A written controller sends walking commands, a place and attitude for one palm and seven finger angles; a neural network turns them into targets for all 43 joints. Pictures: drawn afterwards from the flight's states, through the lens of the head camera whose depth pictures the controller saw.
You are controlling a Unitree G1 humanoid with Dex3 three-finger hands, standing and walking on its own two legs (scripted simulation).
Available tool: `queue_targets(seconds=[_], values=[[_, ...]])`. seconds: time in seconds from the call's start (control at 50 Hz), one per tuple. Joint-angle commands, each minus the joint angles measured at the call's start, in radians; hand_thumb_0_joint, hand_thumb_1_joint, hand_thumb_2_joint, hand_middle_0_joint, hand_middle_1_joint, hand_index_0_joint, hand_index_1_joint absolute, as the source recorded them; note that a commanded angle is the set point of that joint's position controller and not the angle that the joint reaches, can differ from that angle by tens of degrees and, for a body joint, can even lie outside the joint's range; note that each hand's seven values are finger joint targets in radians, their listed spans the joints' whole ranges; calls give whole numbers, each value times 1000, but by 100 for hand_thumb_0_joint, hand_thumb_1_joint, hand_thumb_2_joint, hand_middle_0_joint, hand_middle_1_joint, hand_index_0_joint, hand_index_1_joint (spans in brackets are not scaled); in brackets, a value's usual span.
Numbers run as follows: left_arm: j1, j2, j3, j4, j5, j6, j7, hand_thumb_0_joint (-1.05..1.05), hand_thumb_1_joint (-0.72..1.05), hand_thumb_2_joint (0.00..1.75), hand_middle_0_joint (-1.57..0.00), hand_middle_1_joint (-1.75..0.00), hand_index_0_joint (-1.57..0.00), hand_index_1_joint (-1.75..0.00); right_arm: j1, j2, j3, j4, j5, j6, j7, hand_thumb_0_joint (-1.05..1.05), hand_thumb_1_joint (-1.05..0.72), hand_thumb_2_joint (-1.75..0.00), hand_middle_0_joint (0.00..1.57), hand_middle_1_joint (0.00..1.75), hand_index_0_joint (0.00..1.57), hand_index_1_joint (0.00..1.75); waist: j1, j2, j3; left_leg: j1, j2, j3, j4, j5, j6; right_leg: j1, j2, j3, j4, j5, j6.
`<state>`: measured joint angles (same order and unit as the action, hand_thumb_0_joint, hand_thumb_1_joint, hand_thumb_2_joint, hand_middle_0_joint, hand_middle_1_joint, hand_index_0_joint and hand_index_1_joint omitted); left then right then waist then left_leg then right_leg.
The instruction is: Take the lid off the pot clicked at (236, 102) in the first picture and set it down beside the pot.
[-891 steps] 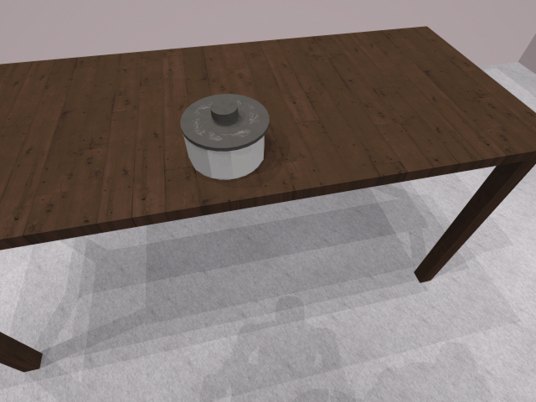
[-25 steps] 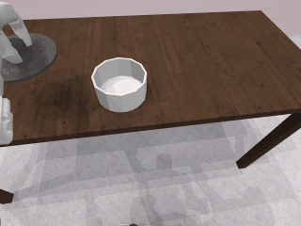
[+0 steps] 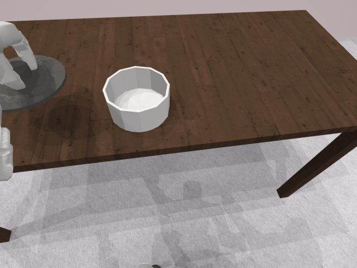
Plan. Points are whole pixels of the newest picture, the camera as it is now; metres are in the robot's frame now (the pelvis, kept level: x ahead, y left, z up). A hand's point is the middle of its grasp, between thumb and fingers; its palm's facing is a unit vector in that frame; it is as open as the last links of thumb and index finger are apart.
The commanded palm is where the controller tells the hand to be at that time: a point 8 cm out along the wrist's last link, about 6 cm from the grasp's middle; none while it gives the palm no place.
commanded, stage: lower the lid onto the table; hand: left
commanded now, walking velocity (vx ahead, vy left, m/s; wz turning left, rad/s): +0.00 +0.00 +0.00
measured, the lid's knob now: (16, 72) +0.50 +0.31 +0.16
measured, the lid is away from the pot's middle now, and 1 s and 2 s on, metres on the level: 0.24 0.24 0.23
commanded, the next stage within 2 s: open the fingers wide in 1.74 s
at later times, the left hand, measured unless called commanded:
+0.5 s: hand (20, 80) +0.48 +0.30 +0.15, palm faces -0.43 -0.16 -0.89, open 8.2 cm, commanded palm +0.51 +0.30 +0.23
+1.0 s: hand (26, 95) +0.47 +0.30 +0.12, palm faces -0.46 -0.14 -0.88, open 8.2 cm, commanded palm +0.51 +0.30 +0.19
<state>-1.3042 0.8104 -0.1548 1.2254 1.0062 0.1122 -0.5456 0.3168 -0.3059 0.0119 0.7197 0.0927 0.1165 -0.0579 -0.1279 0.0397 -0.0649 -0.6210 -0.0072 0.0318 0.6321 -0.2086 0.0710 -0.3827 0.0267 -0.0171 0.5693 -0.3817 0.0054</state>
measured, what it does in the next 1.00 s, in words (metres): stands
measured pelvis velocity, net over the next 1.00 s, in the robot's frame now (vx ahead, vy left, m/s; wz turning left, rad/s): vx -0.01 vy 0.01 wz -0.01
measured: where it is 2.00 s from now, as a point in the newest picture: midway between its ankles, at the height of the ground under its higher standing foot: outside the picture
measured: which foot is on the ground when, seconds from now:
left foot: down 0.00-1.00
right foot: down 0.00-1.00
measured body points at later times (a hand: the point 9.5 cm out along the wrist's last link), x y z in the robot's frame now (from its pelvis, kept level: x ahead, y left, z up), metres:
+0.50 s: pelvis +0.00 +0.00 -0.01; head +0.07 +0.01 +0.44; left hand +0.50 +0.31 +0.21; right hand +0.01 -0.28 -0.12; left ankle +0.06 +0.07 -0.72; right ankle -0.07 -0.13 -0.72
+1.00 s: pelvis -0.01 +0.01 -0.01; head +0.06 +0.03 +0.43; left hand +0.49 +0.31 +0.17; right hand -0.01 -0.28 -0.12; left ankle +0.06 +0.07 -0.72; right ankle -0.07 -0.13 -0.72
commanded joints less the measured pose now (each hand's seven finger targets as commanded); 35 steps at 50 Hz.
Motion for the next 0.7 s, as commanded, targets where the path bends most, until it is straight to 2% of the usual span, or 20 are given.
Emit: queue_targets(seconds=[0.0, 0.02, 0.08, 0.1, 0.14, 0.16, 0.18, 0.22, 0.26, 0.3, 0.34, 0.38, 0.42, 0.46, 0.48, 0.5, 0.56, 0.58, 0.64, 0.68], values=[[-608, 241, 35, -271, 1, -17, 58, 0, 63, 92, -78, -110, -77, -109, 78, -179, -67, -65, -6, -25, -24, 0, -90, -90, 20, 30, 20, 30, -12, 150, -459, 653, -4, -77, 5, 306, 26, -226, 58, -27, -85, 277, -44], [-575, 253, 47, -224, 1, -16, 56, 0, 63, 92, -78, -110, -77, -109, 82, -182, -65, -55, -5, -23, -25, 0, -90, -90, 20, 30, 20, 30, -15, 106, -417, 617, -1, -76, -1, 263, 24, -228, 57, -32, -88, 262, -42], [-596, 307, 79, -263, 0, -37, 61, 0, 63, 92, -78, -110, -77, -109, 77, -187, -63, -58, -7, -24, -30, 0, -90, -90, 20, 30, 20, 30, -8, 124, -467, 608, -1, -66, 5, 267, 25, -200, 55, -23, -79, 281, -42], [-589, 259, 42, -238, 1, -35, 59, 0, 63, 92, -78, -110, -77, -109, 80, -184, -63, -55, -4, -25, -30, 0, -90, -90, 20, 30, 20, 30, -16, 124, -433, 600, -3, -69, 6, 259, 25, -223, 57, -29, -78, 274, -44], [-572, 272, 57, -217, 3, -36, 64, 0, 63, 92, -78, -110, -77, -109, 90, -186, -65, -49, -6, -25, -30, 0, -90, -90, 20, 30, 20, 30, -15, 112, -419, 587, 0, -76, 0, 217, 22, -236, 58, -32, -78, 245, -44], [-539, 304, 82, -227, -1, -52, 61, 0, 63, 92, -78, -110, -77, -109, 84, -184, -58, -57, -6, -30, -36, 0, -90, -90, 20, 30, 20, 30, 0, 86, -447, 580, 1, -63, 10, 259, 25, -201, 56, -31, -65, 281, -45], [-607, 328, 88, -287, 5, -54, 67, 0, 63, 92, -78, -110, -77, -109, 77, -191, -65, -56, -6, -23, -35, 0, -90, -90, 20, 30, 20, 30, -10, 136, -493, 599, 4, -61, 12, 256, 22, -201, 53, -21, -68, 282, -41], [-609, 275, 60, -294, 5, -55, 70, 0, 63, 92, -78, -110, -77, -109, 90, -184, -70, -55, -5, -26, -33, 0, -90, -90, 20, 30, 20, 30, -12, 165, -493, 649, 7, -78, 23, 317, 21, -245, 59, -29, -61, 283, -43], [-537, 291, 84, -274, -1, -70, 67, 0, 63, 92, -78, -110, -77, -109, 95, -182, -65, -62, -6, -27, -35, 0, -90, -90, 20, 30, 20, 30, 3, 151, -499, 652, 10, -76, 33, 373, 18, -244, 62, -35, -49, 293, -46], [-538, 268, 72, -237, 1, -64, 69, 0, 63, 92, -78, -110, -77, -109, 101, -183, -72, -58, -6, -18, -31, 0, -90, -90, 20, 30, 20, 30, -11, 153, -466, 630, 5, -79, 38, 345, 18, -267, 64, -33, -55, 280, -43], [-530, 302, 97, -231, 4, -64, 74, 0, 63, 92, -78, -110, -77, -109, 106, -188, -73, -57, -7, -13, -29, 0, -90, -90, 20, 30, 20, 30, -11, 113, -454, 597, 6, -75, 29, 282, 19, -253, 63, -34, -56, 264, -43], [-536, 354, 133, -277, 11, -77, 84, 0, 63, 92, -78, -110, -77, -109, 100, -189, -71, -69, -7, -9, -31, 0, -90, -90, 20, 30, 20, 30, -1, 140, -510, 609, 7, -69, 41, 339, 19, -227, 60, -26, -45, 297, -43], [-520, 276, 80, -247, 10, -72, 85, 0, 63, 92, -78, -110, -77, -109, 109, -184, -74, -64, -5, -7, -29, 0, -90, -90, 20, 30, 20, 30, -10, 153, -460, 614, 9, -78, 42, 337, 16, -277, 64, -35, -47, 276, -45], [-490, 312, 112, -262, 1, -82, 85, 0, 63, 92, -78, -110, -77, -109, 110, -186, -70, -71, -4, -8, -33, 0, -90, -90, 20, 30, 20, 30, 2, 116, -490, 615, 13, -72, 45, 360, 18, -248, 63, -34, -39, 291, -46], [-537, 329, 121, -300, 4, -83, 92, 0, 63, 92, -78, -110, -77, -109, 108, -190, -76, -72, -7, -3, -31, 0, -90, -90, 20, 30, 20, 30, -5, 160, -520, 634, 15, -78, 46, 357, 15, -259, 62, -28, -42, 280, -43], [-517, 291, 98, -275, 5, -82, 92, 0, 63, 92, -78, -110, -77, -109, 116, -183, -77, -71, -7, -3, -30, 0, -90, -90, 20, 30, 20, 30, -8, 171, -496, 644, 11, -83, 51, 369, 15, -283, 66, -34, -41, 275, -46], [-490, 291, 103, -276, -8, -91, 93, 0, 63, 92, -78, -110, -77, -109, 115, -184, -71, -74, -5, -8, -34, 0, -90, -90, 20, 30, 20, 30, 0, 118, -490, 621, 14, -77, 42, 337, 19, -266, 65, -37, -39, 265, -47], [-508, 320, 123, -278, 0, -90, 100, 0, 63, 92, -78, -110, -77, -109, 116, -190, -76, -69, -7, -2, -33, 0, -90, -90, 20, 30, 20, 30, -7, 149, -491, 625, 17, -84, 43, 327, 14, -279, 65, -33, -42, 253, -46], [-476, 290, 101, -216, 2, -83, 108, 0, 63, 92, -78, -110, -77, -109, 128, -189, -75, -60, -7, -3, -34, 0, -90, -90, 20, 30, 20, 30, -15, 115, -427, 580, 13, -87, 30, 235, 15, -299, 66, -38, -48, 216, -48], [-520, 312, 114, -277, -1, -92, 112, 0, 63, 92, -78, -110, -77, -109, 120, -192, -75, -63, -8, -5, -35, 0, -90, -90, 20, 30, 20, 30, -11, 149, -485, 614, 20, -88, 32, 259, 13, -293, 63, -33, -44, 217, -47]])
